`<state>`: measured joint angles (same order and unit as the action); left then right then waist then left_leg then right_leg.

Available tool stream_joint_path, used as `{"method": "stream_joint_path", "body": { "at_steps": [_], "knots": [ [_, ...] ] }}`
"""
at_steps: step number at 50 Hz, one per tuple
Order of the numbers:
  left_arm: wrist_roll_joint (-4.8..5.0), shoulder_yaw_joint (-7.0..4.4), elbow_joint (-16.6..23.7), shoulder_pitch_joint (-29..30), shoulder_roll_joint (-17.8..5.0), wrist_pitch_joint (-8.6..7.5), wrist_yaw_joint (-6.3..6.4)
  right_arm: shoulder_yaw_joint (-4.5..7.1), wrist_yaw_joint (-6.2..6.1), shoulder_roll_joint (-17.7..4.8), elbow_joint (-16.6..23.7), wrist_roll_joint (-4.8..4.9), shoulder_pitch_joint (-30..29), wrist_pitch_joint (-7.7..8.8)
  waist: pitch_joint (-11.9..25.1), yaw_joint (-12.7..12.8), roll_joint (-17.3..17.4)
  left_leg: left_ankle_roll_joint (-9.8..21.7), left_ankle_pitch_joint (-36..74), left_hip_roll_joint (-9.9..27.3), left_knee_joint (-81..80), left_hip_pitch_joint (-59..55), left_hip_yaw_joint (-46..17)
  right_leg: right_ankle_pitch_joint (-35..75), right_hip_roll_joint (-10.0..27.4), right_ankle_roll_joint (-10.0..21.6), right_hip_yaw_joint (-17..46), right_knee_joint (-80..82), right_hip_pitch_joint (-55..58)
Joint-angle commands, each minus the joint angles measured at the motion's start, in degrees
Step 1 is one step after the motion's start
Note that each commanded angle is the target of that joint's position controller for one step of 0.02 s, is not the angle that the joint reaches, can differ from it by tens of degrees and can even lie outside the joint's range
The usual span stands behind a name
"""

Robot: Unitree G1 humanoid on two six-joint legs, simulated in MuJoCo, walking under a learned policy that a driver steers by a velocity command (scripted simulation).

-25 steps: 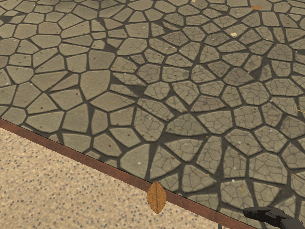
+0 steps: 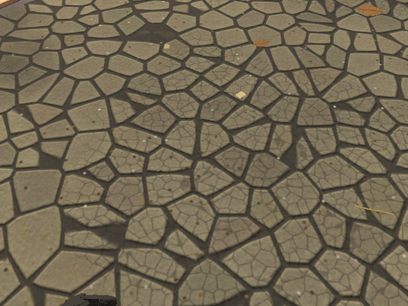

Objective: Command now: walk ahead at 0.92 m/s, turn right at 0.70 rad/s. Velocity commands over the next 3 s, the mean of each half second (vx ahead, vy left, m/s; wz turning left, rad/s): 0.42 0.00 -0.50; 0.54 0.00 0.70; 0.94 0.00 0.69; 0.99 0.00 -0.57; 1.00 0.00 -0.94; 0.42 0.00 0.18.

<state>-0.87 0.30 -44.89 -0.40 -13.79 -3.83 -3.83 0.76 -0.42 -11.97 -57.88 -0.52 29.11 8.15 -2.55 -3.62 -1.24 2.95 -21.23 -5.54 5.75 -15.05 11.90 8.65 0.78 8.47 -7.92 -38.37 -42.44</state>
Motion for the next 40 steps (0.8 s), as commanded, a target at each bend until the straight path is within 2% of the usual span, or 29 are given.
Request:
{"method": "stream_joint_path", "body": {
  "at_steps": [1,2,3,4,5,6,7,8,9,11,12,14,16,19,22,23,24,25,26,27,28,29,30,33,36,37,38,39,40],
  "knots": [
    [-0.68,-1.58,0.0,-8.9,-6.5,-0.37,0.20,2.43,-2.97,-13.1,4.3,-0.52,-2.6,-0.82,3.1,9.3,7.5,-4.9,88.1,15.3,20.0,8.2,2.0,-3.2,-8.3,1.9,-5.1,3.0,21.2],
    [-1.03,-2.69,-3.5,-20.1,-8.7,-0.42,0.50,2.87,-3.45,-14.2,5.4,-0.84,-4.9,-1.74,8.1,14.0,7.1,-5.1,88.7,15.9,35.1,11.3,1.2,-4.4,-9.9,3.0,-4.0,3.7,32.3],
    [-1.12,-3.96,-6.6,-31.9,-10.3,-0.48,1.34,3.46,-3.38,-15.3,6.6,-0.71,-9.3,-2.27,11.1,19.8,6.7,-5.3,77.7,15.6,54.6,18.6,0.3,-1.4,-6.5,5.9,2.4,8.8,43.3],
    [0.97,-5.49,-6.7,-31.4,-11.6,0.22,2.85,3.71,-2.17,-13.0,8.2,-0.79,-13.8,-1.86,10.2,18.7,-5.2,-5.7,14.7,3.3,77.6,34.6,-0.5,9.6,-0.4,6.7,11.2,9.2,53.1],
    [-1.59,-6.93,-6.1,-28.2,-19.2,0.64,2.74,1.87,-1.84,-6.7,13.8,1.34,-5.4,-1.18,19.5,8.8,-13.6,-8.9,-12.1,0.4,98.8,57.5,-9.7,47.3,15.3,20.7,35.0,2.8,72.3],
    [-0.78,-8.05,-3.1,-26.3,-19.2,1.13,3.22,1.25,-2.00,-8.7,15.1,1.28,-7.3,-1.07,28.2,11.1,-0.6,-7.5,-8.1,2.7,99.6,62.3,-17.2,31.1,18.1,24.5,43.8,9.7,74.8],
    [0.33,-6.31,0.9,-20.2,-12.2,-0.48,2.24,1.23,-0.70,-8.7,19.7,1.75,-13.4,1.24,22.1,8.9,3.0,-5.7,-8.9,2.7,93.5,63.3,-24.6,7.0,14.7,21.2,47.7,17.1,66.8],
    [1.82,-5.49,1.6,-13.5,-8.8,-1.16,1.79,1.87,-0.47,-9.2,19.4,1.52,-15.5,1.32,12.4,3.8,10.2,-4.2,-6.0,5.4,86.2,61.8,-22.3,0.8,11.3,17.0,42.7,21.1,53.1],
    [2.15,-4.87,3.2,-9.6,-7.7,-1.34,1.71,2.28,-0.29,-9.9,19.1,0.87,-14.5,0.60,6.3,0.7,11.1,-4.8,-4.6,6.4,81.9,58.0,-21.4,4.3,10.0,15.7,39.7,22.4,40.7],
    [2.35,-4.76,5.3,-7.2,-7.9,-1.23,2.38,3.03,-0.63,-11.1,20.5,-0.29,-14.7,-0.90,0.4,-1.9,9.8,-6.2,-3.0,8.2,66.3,48.7,-18.7,12.0,3.4,12.0,30.3,23.7,23.3],
    [2.21,-5.16,5.8,-7.0,-9.3,-0.90,3.03,2.73,-1.11,-9.7,21.9,-1.01,-17.1,-1.01,-0.3,-1.7,8.8,-7.1,-0.8,7.2,58.1,44.6,-16.4,17.1,-0.4,10.4,26.9,22.4,17.1],
    [2.25,-6.21,5.5,-9.8,-11.4,0.83,4.89,1.66,-1.75,-6.0,23.4,-1.08,-20.2,-1.40,4.1,0.5,5.0,-8.3,8.8,3.7,42.8,39.1,-12.7,25.4,-4.4,6.4,20.8,17.1,16.0],
    [2.67,-5.97,3.9,-16.1,-9.5,2.37,6.53,1.10,-1.52,-5.0,22.8,0.09,-21.3,-1.92,10.6,4.7,0.2,-8.6,23.7,2.0,33.4,35.4,-11.0,21.5,-4.8,1.2,18.0,13.1,21.3],
    [2.04,-4.32,2.2,-20.8,-4.9,2.91,7.30,0.82,-0.03,-5.7,24.4,-0.16,-27.3,-1.72,9.8,8.7,-4.7,-6.0,31.9,3.2,26.4,37.2,-12.2,9.8,-1.5,-1.2,20.4,11.2,28.0],
    [0.08,-4.48,3.9,-15.6,-6.5,2.27,7.26,2.84,1.23,-10.2,23.0,-0.54,-21.4,-0.46,9.6,3.6,-4.6,0.3,32.4,3.1,20.0,33.9,-12.7,17.2,0.5,-4.3,19.2,-1.2,32.6],
    [-0.57,-4.75,6.0,-13.4,-7.2,1.99,7.44,3.66,1.18,-13.0,22.0,-1.05,-14.2,-0.14,14.0,0.9,-0.8,5.5,48.3,8.4,21.9,22.6,-20.7,10.2,-3.2,-7.0,16.9,-14.7,26.3],
    [-1.19,-4.32,6.7,-18.5,-6.8,1.82,6.98,4.23,1.25,-15.4,22.6,-1.98,-11.5,-0.85,20.1,1.4,13.5,17.1,68.0,21.9,22.5,7.9,-39.3,-33.9,-10.2,-12.0,12.9,-35.3,12.1],
    [-0.43,-4.12,7.2,-22.4,-8.3,1.69,5.37,4.59,0.90,-15.6,23.6,-1.77,-13.2,-1.87,24.7,3.8,16.2,21.7,52.5,27.2,17.5,3.1,-55.0,-45.8,-10.1,-12.0,16.5,-43.5,3.7],
    [0.61,-4.49,7.2,-18.4,-10.2,2.42,4.72,4.59,0.12,-13.7,25.5,-0.71,-16.4,-3.05,20.3,2.7,9.4,18.9,34.5,25.1,16.4,7.4,-54.6,-41.3,-7.5,-11.5,18.7,-48.0,-0.1],
    [0.18,-4.21,8.4,-12.6,-9.5,3.37,4.66,3.84,-0.52,-11.5,26.6,0.01,-17.6,-4.41,14.9,1.6,2.2,15.2,23.4,21.2,15.0,15.2,-49.7,-37.7,-6.6,-11.2,17.5,-47.9,-0.8],
    [-0.49,-3.92,9.7,-10.1,-7.9,4.15,4.78,3.64,-0.77,-12.0,27.1,0.50,-18.4,-5.32,10.7,2.7,-1.5,13.2,16.3,18.5,12.6,23.2,-47.7,-35.4,-6.0,-10.9,17.0,-44.2,0.3],
    [-0.91,-3.84,10.6,-10.9,-7.2,4.38,4.73,3.85,-0.87,-12.7,27.3,1.15,-19.2,-5.91,10.3,5.1,-1.5,11.2,1.5,14.6,10.0,28.7,-45.9,-33.0,-4.6,-10.3,16.8,-36.6,3.6],
    [-0.59,-3.67,10.8,-12.6,-6.4,4.16,4.41,4.06,-0.73,-13.0,27.9,1.66,-21.0,-6.45,9.0,7.3,2.4,8.9,-6.8,10.8,7.9,33.7,-43.0,-32.9,-4.2,-9.8,14.8,-26.1,8.1],
    [0.60,-3.48,9.9,-12.3,-5.1,2.44,3.95,4.93,-1.38,-13.4,28.2,2.21,-20.7,-8.03,9.5,7.4,11.0,7.5,-9.7,5.3,4.0,44.3,-37.6,-36.4,-7.4,-10.1,9.3,-6.6,26.1],
    [0.88,-4.89,6.2,-20.9,-8.9,1.17,3.92,5.60,-1.81,-13.4,30.2,2.94,-23.2,-8.68,8.5,11.3,14.7,0.9,-10.5,3.1,4.2,49.1,-37.2,-24.2,-6.3,-8.4,8.8,14.6,41.5],
    [0.43,-5.80,3.8,-25.9,-11.4,1.00,4.38,5.35,-1.63,-11.6,31.3,3.33,-24.5,-8.62,7.9,13.0,11.2,-4.4,-10.2,-0.7,11.0,57.3,-32.7,-21.0,-3.0,-7.0,8.2,20.5,51.8],
    [1.61,-6.35,4.8,-22.9,-12.2,0.76,4.87,4.02,-1.31,-5.6,29.5,4.19,-17.6,-8.49,11.7,9.1,-4.7,-2.8,-12.0,-2.5,33.2,62.8,-26.4,-30.7,13.1,-4.9,22.9,17.8,56.3],
    [-2.99,-5.98,9.5,-16.4,-16.4,1.63,5.49,4.20,0.20,-7.0,32.0,-0.87,-20.6,-8.47,5.7,9.3,-20.4,-2.7,-6.3,-2.8,46.6,73.7,-18.8,-59.0,23.6,-0.4,42.8,29.0,46.0],
    [-3.23,-5.76,10.0,-11.9,-12.8,1.47,5.57,5.19,1.28,-11.3,33.1,-2.52,-24.2,-8.35,2.2,6.7,-11.1,-2.7,1.7,4.0,53.2,73.3,-20.1,-59.1,24.2,1.4,43.2,28.7,39.6]
  ]
}}
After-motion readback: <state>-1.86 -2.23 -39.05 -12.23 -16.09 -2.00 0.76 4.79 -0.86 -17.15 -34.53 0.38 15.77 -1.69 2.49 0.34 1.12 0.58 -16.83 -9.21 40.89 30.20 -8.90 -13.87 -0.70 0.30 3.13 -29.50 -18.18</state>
